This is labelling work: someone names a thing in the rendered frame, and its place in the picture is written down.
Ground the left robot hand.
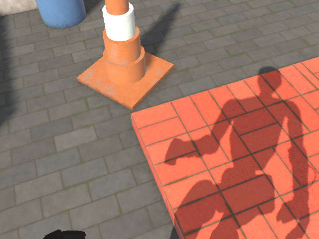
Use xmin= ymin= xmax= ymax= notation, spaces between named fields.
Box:
xmin=43 ymin=229 xmax=86 ymax=239

